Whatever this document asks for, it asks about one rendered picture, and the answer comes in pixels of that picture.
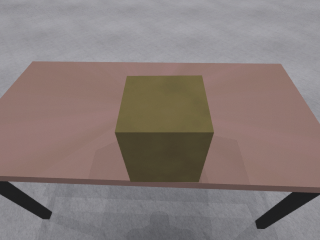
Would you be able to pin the carton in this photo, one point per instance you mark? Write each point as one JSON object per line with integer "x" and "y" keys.
{"x": 164, "y": 128}

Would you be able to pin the table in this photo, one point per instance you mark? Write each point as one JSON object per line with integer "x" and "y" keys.
{"x": 58, "y": 122}

